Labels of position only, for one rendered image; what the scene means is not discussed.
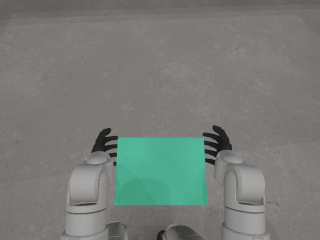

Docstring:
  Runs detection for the right robot hand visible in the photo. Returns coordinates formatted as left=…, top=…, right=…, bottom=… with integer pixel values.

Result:
left=202, top=125, right=232, bottom=165

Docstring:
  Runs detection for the carton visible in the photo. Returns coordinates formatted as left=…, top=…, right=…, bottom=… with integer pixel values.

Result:
left=114, top=137, right=208, bottom=205

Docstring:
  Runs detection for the left robot hand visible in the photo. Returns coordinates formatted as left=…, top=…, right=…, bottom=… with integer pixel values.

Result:
left=91, top=128, right=118, bottom=166

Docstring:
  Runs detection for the robot right thigh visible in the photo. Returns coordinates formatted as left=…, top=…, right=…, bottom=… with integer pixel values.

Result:
left=162, top=225, right=204, bottom=240

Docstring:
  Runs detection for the right robot forearm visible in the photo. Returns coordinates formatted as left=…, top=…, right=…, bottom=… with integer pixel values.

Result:
left=213, top=149, right=270, bottom=240

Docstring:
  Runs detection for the left robot forearm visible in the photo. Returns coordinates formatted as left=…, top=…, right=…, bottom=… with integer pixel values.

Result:
left=60, top=151, right=114, bottom=240

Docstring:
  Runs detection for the right robot shin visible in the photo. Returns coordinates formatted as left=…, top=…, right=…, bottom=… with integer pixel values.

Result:
left=166, top=223, right=177, bottom=232

